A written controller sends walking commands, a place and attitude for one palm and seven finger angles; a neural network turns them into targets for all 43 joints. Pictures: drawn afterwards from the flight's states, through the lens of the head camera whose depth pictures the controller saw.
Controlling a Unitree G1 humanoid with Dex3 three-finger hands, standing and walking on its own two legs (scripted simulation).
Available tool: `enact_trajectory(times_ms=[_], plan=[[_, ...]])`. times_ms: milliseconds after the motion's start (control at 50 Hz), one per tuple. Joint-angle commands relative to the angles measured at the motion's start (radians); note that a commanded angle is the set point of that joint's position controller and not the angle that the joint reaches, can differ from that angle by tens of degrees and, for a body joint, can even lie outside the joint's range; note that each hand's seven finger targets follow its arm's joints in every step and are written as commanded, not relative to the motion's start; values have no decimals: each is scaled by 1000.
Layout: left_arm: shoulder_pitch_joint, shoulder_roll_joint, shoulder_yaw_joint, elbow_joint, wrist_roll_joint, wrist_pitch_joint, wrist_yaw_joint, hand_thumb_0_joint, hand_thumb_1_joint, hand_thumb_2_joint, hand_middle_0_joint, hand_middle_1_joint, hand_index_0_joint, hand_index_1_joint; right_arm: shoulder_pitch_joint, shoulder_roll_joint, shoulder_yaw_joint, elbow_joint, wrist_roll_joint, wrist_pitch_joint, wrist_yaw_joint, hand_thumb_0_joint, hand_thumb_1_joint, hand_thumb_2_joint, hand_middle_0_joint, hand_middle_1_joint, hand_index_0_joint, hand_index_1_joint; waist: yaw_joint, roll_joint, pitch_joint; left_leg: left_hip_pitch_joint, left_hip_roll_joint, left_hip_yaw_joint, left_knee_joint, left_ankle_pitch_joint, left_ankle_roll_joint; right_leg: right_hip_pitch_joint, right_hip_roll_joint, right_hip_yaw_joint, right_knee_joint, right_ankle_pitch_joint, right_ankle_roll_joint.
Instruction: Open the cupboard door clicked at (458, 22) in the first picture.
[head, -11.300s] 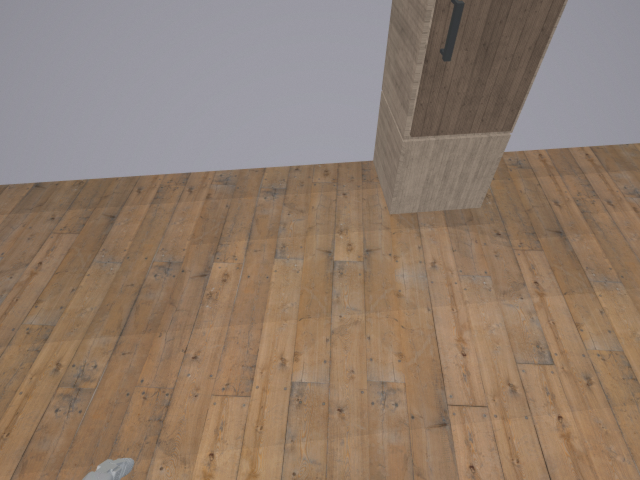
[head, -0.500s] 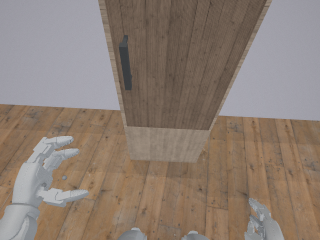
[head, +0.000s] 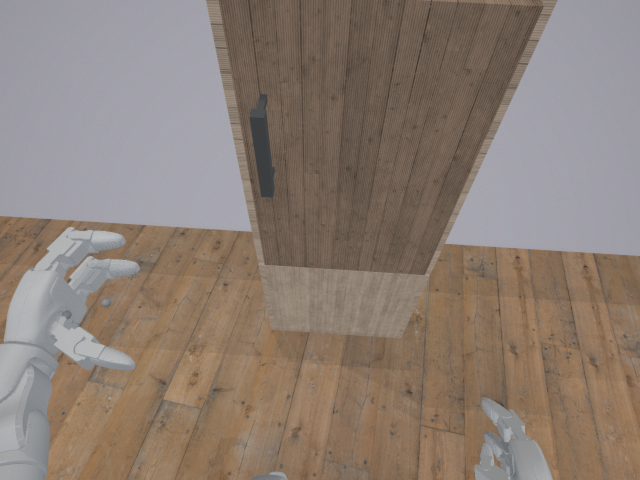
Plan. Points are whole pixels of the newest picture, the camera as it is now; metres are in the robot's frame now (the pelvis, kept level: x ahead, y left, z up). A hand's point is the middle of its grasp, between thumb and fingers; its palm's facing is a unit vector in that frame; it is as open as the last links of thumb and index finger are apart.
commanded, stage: raise the hand with hooked fingers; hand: left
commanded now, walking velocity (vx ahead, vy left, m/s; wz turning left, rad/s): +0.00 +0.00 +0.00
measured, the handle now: (265, 148) +0.57 +0.14 +0.07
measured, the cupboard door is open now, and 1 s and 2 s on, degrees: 0 0 0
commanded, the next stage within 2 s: move the hooked fingers beside the handle in 0.54 s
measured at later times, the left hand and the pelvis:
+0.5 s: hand (117, 291) +0.30 +0.26 +0.08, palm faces +0.04 -1.00 -0.02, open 14.0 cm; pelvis +0.00 -0.01 +0.00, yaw -1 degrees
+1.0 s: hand (152, 256) +0.35 +0.24 +0.08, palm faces +0.00 -1.00 +0.00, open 14.0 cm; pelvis +0.00 -0.01 +0.00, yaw -1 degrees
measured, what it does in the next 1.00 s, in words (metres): stands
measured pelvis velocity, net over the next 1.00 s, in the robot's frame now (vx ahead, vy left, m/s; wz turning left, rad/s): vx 0.00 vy -0.01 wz -0.01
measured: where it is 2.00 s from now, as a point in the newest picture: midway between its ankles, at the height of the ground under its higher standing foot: outside the picture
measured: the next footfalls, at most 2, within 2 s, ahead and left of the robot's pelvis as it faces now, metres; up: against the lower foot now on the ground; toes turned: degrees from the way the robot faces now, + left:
none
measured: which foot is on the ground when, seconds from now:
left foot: down 0.00-1.00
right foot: down 0.00-1.00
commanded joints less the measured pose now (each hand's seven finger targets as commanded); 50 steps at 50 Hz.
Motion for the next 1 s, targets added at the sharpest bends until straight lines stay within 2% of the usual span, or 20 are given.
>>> enact_trajectory(times_ms=[0,100,180,300,360,460,520,580,620,640,660,680,740,760,820,840,860,920,940,980], plan=[[-253,287,121,-172,-33,-55,-33,0,-500,300,-300,-1200,-300,-1200,-17,-158,-69,-137,5,-49,-23,0,-900,-900,200,300,200,300,-9,60,-262,149,13,-72,-150,346,-44,153,24,51,-89,255,-24],[-207,252,104,-117,-41,-51,-56,0,-500,300,-300,-1200,-300,-1200,-3,-161,-77,-141,5,-47,-14,0,-900,-900,200,300,200,300,-5,13,-256,147,12,-62,-148,389,-38,167,24,53,-94,309,-20],[-211,271,123,-116,-42,-52,-47,0,-500,300,-300,-1200,-300,-1200,-4,-165,-81,-149,2,-37,-6,0,-900,-900,200,300,200,300,-2,21,-227,123,8,-54,-146,358,-36,159,24,61,-98,292,-21],[-242,296,141,-189,-31,-88,-22,0,-500,300,-300,-1200,-300,-1200,-3,-156,-82,-155,1,-30,-7,0,-900,-900,200,300,200,300,-2,66,-288,143,9,-46,-148,366,-33,190,22,73,-93,304,-18],[-227,279,135,-165,-30,-93,-17,0,-500,300,-300,-1200,-300,-1200,-4,-154,-82,-148,2,-30,-10,0,-900,-900,200,300,200,300,-7,66,-267,139,10,-45,-151,347,-34,170,21,68,-95,288,-15],[-231,251,111,-111,-35,-72,-31,0,-500,300,-300,-1200,-300,-1200,-12,-156,-78,-148,8,-25,-16,0,-900,-900,200,300,200,300,-14,17,-224,108,9,-48,-158,284,-30,154,20,70,-110,239,-13],[-250,282,121,-150,-28,-78,-36,0,-500,300,-300,-1200,-300,-1200,-11,-154,-76,-152,5,-27,-16,0,-900,-900,200,300,200,300,-7,60,-277,139,9,-50,-154,325,-31,180,20,73,-100,271,-17],[-248,266,113,-142,-39,-82,-37,0,-500,300,-300,-1200,-300,-1200,-11,-156,-75,-149,4,-29,-16,0,-900,-900,200,300,200,300,-12,20,-249,127,11,-54,-151,325,-32,169,25,68,-99,273,-18],[-253,268,116,-131,-35,-82,-38,0,-500,300,-300,-1200,-300,-1200,-11,-154,-74,-145,7,-29,-17,0,-900,-900,200,300,200,300,-14,45,-243,133,11,-53,-155,311,-34,152,24,66,-101,258,-16],[-305,247,90,-129,-33,-81,-36,0,-500,300,-300,-1200,-300,-1200,-14,-153,-72,-143,6,-29,-19,0,-900,-900,200,300,200,300,-28,31,-235,127,11,-53,-155,289,-32,138,22,65,-103,242,-13],[-328,261,103,-98,-30,-79,-32,0,-500,300,-300,-1200,-300,-1200,-8,-156,-74,-133,8,-27,-23,0,-900,-900,200,300,200,300,-32,26,-223,121,12,-53,-152,267,-32,121,22,69,-107,220,-12],[-392,256,78,-100,-26,-81,-34,0,-500,300,-300,-1200,-300,-1200,-8,-160,-70,-131,5,-26,-25,0,-900,-900,200,300,200,300,-41,33,-211,118,11,-57,-149,262,-32,116,25,70,-104,214,-17],[-433,214,26,-89,-8,-82,-26,0,-500,300,-300,-1200,-300,-1200,-2,-154,-72,-127,8,-29,-27,0,-900,-900,200,300,200,300,-46,60,-244,152,12,-63,-155,254,-34,95,20,67,-104,197,-16],[-443,249,58,-54,-2,-80,-16,0,-500,300,-300,-1200,-300,-1200,5,-159,-74,-117,7,-26,-29,0,-900,-900,200,300,200,300,-42,22,-241,135,14,-67,-155,251,-34,104,19,66,-103,195,-15],[-525,239,28,-8,18,-75,-6,0,-500,300,-300,-1200,-300,-1200,10,-159,-69,-112,7,-15,-28,0,-900,-900,200,300,200,300,-51,33,-241,123,11,-64,-153,237,-32,97,18,73,-102,187,-15],[-546,268,45,-3,25,-80,4,0,-500,300,-300,-1200,-300,-1200,14,-161,-71,-107,8,-11,-28,0,-900,-900,200,300,200,300,-44,52,-261,127,13,-68,-155,241,-36,100,16,72,-97,183,-17],[-554,248,28,-10,32,-85,10,0,-500,300,-300,-1200,-300,-1200,18,-156,-71,-110,7,-10,-25,0,-900,-900,200,300,200,300,-44,75,-279,150,12,-70,-155,268,-39,100,17,68,-92,201,-19],[-533,286,73,51,37,-89,28,0,-500,300,-300,-1200,-300,-1200,36,-160,-73,-112,2,8,-17,0,-900,-900,200,300,200,300,-28,17,-302,124,14,-67,-149,306,-40,139,21,69,-79,246,-17],[-540,266,54,38,41,-93,32,0,-500,300,-300,-1200,-300,-1200,33,-157,-73,-117,3,11,-12,0,-900,-900,200,300,200,300,-28,58,-306,131,13,-63,-149,322,-42,132,19,69,-76,257,-18],[-555,268,55,79,41,-92,37,0,-500,300,-300,-1200,-300,-1200,44,-162,-73,-116,1,22,-7,0,-900,-900,200,300,200,300,-32,24,-293,109,14,-60,-142,316,-38,135,24,71,-75,263,-18]])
